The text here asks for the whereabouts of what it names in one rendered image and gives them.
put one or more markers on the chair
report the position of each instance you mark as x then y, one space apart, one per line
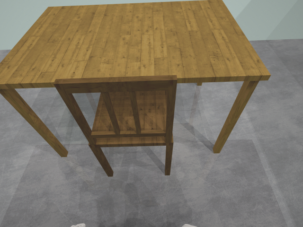
132 111

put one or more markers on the table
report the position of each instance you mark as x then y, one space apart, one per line
198 41

